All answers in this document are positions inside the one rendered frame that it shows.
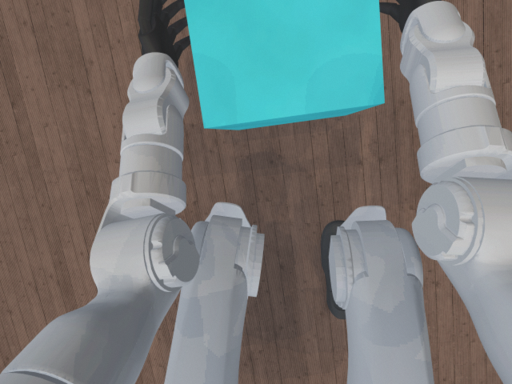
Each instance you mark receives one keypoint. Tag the robot right forearm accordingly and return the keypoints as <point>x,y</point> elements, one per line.
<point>454,107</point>

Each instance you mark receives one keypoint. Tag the robot left forearm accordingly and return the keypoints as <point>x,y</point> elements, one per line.
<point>150,175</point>

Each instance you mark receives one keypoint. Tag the robot right thigh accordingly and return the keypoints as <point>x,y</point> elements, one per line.
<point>388,341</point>

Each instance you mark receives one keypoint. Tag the left robot hand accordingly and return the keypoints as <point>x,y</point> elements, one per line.
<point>154,35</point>

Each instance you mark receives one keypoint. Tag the robot left thigh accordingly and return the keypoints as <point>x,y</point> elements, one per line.
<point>207,338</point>

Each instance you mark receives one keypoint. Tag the right robot upper arm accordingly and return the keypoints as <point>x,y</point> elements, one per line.
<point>466,225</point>

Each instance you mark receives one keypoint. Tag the robot thigh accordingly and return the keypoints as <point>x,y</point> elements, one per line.
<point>207,338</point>
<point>388,341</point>

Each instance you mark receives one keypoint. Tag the carton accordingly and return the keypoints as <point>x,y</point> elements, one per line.
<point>271,62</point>

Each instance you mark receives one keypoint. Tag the left robot upper arm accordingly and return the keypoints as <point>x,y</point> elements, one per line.
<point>139,266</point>

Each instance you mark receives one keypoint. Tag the right robot hand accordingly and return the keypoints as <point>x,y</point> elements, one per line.
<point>400,13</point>

